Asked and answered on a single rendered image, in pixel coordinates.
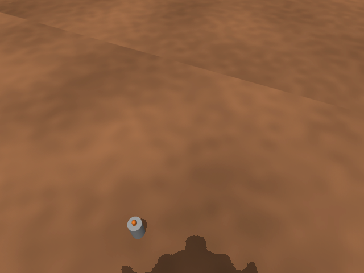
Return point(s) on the bottle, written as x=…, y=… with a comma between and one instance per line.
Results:
x=136, y=227

